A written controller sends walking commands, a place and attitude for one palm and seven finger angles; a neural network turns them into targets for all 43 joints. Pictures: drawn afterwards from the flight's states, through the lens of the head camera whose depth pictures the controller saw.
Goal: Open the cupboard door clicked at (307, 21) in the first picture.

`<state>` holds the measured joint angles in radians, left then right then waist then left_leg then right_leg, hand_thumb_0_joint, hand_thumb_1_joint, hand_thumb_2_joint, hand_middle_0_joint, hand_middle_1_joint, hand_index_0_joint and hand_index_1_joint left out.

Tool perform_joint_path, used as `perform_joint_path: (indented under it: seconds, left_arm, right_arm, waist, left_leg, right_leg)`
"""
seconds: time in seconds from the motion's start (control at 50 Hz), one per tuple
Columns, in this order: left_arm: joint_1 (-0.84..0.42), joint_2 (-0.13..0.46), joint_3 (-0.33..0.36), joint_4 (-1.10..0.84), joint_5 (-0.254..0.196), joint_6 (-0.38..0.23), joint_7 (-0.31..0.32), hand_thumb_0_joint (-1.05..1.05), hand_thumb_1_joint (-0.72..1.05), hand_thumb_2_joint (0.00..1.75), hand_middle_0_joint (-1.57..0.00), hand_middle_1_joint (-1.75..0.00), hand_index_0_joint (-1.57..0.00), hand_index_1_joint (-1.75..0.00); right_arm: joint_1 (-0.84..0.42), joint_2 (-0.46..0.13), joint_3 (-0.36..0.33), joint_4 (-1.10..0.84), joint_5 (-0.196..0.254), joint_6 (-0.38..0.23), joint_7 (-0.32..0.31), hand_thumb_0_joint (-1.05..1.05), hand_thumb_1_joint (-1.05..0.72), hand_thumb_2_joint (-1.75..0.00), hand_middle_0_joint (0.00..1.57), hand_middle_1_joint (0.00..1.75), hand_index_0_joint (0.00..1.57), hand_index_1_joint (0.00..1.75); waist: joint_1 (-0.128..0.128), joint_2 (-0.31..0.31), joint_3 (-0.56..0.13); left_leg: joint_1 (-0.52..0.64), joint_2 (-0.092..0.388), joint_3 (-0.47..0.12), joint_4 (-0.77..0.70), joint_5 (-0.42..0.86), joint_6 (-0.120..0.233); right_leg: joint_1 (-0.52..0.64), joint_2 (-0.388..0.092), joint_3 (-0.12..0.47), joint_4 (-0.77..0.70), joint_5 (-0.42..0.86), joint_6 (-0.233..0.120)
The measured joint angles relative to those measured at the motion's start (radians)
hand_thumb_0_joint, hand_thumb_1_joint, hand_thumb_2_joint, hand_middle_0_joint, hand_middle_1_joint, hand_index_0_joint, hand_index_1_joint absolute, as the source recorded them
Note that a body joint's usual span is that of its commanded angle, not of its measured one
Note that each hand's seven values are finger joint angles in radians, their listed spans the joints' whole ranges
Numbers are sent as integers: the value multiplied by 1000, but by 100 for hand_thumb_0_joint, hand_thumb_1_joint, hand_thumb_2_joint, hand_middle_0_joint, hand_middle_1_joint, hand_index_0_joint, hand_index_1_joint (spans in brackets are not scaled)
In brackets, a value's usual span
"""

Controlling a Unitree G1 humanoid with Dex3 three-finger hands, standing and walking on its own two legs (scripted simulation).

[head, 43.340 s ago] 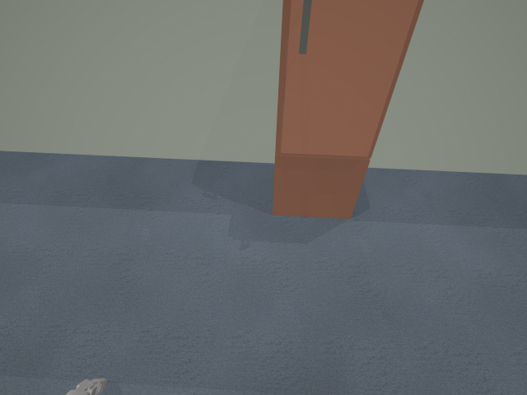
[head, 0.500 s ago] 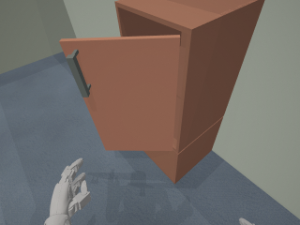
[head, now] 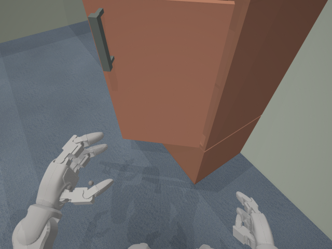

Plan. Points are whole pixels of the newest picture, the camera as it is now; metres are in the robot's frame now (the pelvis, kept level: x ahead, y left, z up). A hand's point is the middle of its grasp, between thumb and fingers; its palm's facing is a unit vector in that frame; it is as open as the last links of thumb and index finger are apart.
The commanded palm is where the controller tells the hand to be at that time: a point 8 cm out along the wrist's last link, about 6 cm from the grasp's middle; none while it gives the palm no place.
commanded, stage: raise the hand with hooked fingers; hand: left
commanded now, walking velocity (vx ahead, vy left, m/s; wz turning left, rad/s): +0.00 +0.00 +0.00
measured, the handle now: (104, 41) +0.56 +0.22 +0.20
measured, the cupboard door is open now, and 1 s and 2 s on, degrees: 48 48 48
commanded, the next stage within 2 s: move the hooked fingers beside the handle in 1.40 s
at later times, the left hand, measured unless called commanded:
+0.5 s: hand (48, 140) +0.27 +0.25 +0.16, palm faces +0.02 -1.00 -0.09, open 13.2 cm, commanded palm +0.24 +0.30 +0.16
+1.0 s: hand (20, 89) +0.33 +0.30 +0.23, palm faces +0.05 -1.00 -0.07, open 14.0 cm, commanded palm +0.29 +0.33 +0.22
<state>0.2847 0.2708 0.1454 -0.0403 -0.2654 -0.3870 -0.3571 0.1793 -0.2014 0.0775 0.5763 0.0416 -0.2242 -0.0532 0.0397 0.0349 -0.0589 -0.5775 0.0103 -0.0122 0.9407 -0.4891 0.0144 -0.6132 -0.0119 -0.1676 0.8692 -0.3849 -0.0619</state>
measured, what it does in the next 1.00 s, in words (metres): stands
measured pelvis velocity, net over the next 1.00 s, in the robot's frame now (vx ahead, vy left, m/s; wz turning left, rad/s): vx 0.02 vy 0.02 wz -0.02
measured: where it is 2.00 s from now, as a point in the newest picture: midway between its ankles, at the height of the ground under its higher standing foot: outside the picture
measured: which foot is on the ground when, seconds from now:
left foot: down 0.00-1.00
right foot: down 0.00-1.00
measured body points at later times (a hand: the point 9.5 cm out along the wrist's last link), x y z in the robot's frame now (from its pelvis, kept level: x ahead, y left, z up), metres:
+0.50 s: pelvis +0.01 +0.02 +0.03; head +0.00 +0.02 +0.48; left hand +0.27 +0.31 +0.17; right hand +0.19 -0.23 -0.02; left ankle -0.01 +0.11 -0.69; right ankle +0.04 -0.09 -0.69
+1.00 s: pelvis +0.02 +0.02 +0.05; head +0.01 +0.00 +0.50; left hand +0.32 +0.35 +0.23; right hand +0.19 -0.22 -0.03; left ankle -0.01 +0.11 -0.69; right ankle +0.04 -0.09 -0.69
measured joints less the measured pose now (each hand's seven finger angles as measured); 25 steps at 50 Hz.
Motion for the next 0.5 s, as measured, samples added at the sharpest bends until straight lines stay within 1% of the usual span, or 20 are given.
perform_joint_path:
  seconds: [0.04,0.06,0.08,0.1,0.12,0.16,0.2,0.24,0.28,0.34,0.4,0.44,0.5]
  left_arm:
    - [-30,27,14,31,-14,113,-20,1,23,62,-24,-72,-25,-73]
    - [-31,34,28,38,-28,164,-15,1,21,61,-25,-74,-25,-74]
    - [-26,38,46,39,-44,205,-3,0,19,60,-25,-75,-25,-76]
    - [-16,37,67,34,-59,233,15,0,16,59,-25,-77,-25,-77]
    - [-2,34,90,22,-71,248,39,0,14,58,-26,-78,-26,-79]
    - [29,24,133,-13,-81,243,88,0,10,56,-26,-81,-26,-82]
    - [45,20,163,-41,-77,214,118,0,5,54,-26,-84,-26,-85]
    - [40,22,178,-44,-68,182,121,0,0,52,-27,-87,-26,-88]
    - [18,27,178,-24,-60,168,102,0,-4,50,-27,-90,-27,-91]
    - [-37,39,157,27,-54,192,53,0,-11,47,-27,-95,-27,-95]
    - [-94,63,147,72,-47,236,18,0,-19,44,-28,-99,-28,-100]
    - [-128,79,155,83,-46,257,15,0,-23,42,-28,-102,-28,-103]
    - [-179,95,186,86,-56,274,19,-1,-30,39,-29,-107,-29,-107]
  right_arm:
    - [28,15,12,4,7,13,-7,2,-91,-90,21,30,21,30]
    - [44,18,13,3,8,18,-10,2,-91,-90,21,30,21,30]
    - [60,18,12,2,9,20,-13,2,-90,-90,21,30,21,30]
    - [76,15,8,2,10,20,-15,2,-90,-90,21,30,21,30]
    - [92,11,1,2,10,17,-15,2,-90,-90,21,30,21,30]
    - [122,-2,-17,7,8,5,-12,2,-90,-90,21,30,21,30]
    - [144,-23,-34,16,4,-10,-9,2,-91,-90,21,30,21,30]
    - [154,-49,-44,29,4,-26,-7,2,-91,-90,21,30,21,30]
    - [151,-75,-50,41,8,-41,-13,2,-91,-90,20,30,20,30]
    - [128,-101,-54,55,17,-60,-31,2,-91,-90,20,30,20,30]
    - [95,-103,-50,60,22,-74,-49,2,-91,-90,20,30,20,30]
    - [77,-94,-43,55,21,-83,-55,2,-91,-90,20,30,20,30]
    - [61,-77,-29,42,18,-94,-56,2,-91,-90,20,30,20,30]
  waist:
    - [-27,4,-2]
    - [-40,4,-3]
    - [-50,3,-3]
    - [-57,2,-4]
    - [-62,-1,-5]
    - [-61,-7,-10]
    - [-50,-13,-10]
    - [-38,-13,-7]
    - [-29,-10,1]
    - [-17,-3,15]
    - [-14,-5,23]
    - [-13,-10,25]
    - [-8,-12,23]
  left_leg:
    - [30,0,19,-42,16,4]
    - [48,0,29,-65,25,6]
    - [67,0,39,-88,33,8]
    - [85,0,48,-109,41,9]
    - [101,0,55,-128,47,10]
    - [127,-1,64,-158,57,12]
    - [145,-3,65,-177,64,14]
    - [156,-6,60,-185,68,17]
    - [164,-10,52,-188,72,21]
    - [186,-14,45,-199,79,26]
    - [222,-17,45,-226,90,29]
    - [253,-18,47,-250,97,29]
    - [301,-19,50,-289,109,27]
  right_leg:
    - [19,3,19,-32,18,5]
    - [31,5,29,-50,27,8]
    - [44,6,39,-67,36,11]
    - [57,8,48,-83,43,13]
    - [69,9,55,-98,50,14]
    - [90,11,64,-122,60,17]
    - [108,10,66,-140,66,19]
    - [124,7,61,-153,71,22]
    - [139,4,53,-164,75,26]
    - [169,1,47,-184,85,31]
    - [205,0,48,-211,96,34]
    - [235,1,50,-233,103,34]
    - [280,2,53,-266,113,34]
